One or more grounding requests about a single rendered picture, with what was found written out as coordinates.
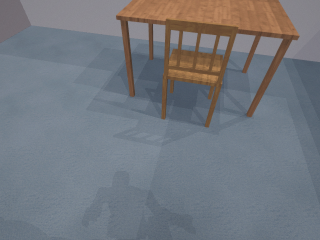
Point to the chair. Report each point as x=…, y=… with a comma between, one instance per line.
x=193, y=66

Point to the table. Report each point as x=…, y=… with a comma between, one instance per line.
x=260, y=18

